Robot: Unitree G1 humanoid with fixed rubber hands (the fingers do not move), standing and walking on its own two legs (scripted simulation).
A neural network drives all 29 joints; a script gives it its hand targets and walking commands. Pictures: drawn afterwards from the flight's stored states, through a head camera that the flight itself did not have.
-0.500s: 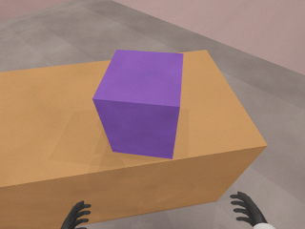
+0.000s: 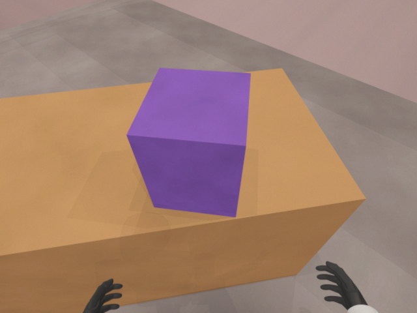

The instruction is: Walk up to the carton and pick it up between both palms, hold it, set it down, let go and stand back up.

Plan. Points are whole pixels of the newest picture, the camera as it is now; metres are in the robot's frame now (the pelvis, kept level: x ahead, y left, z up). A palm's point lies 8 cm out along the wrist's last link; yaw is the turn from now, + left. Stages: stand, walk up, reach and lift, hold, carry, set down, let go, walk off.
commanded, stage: stand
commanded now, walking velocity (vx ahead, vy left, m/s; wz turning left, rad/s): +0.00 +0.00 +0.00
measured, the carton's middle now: (198, 145) +0.45 +0.04 +0.05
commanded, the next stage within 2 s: walk up in 0.14 s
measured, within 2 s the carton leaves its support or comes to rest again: neither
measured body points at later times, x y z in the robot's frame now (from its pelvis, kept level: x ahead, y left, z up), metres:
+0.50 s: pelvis -0.01 -0.01 +0.00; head +0.00 -0.01 +0.45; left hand +0.13 +0.26 -0.10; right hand +0.12 -0.28 -0.09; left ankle +0.00 +0.12 -0.72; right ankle +0.00 -0.12 -0.71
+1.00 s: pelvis +0.02 -0.05 +0.01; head +0.03 -0.05 +0.46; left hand +0.11 +0.25 -0.09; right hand +0.14 -0.33 -0.09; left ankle +0.04 +0.08 -0.68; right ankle +0.02 -0.12 -0.72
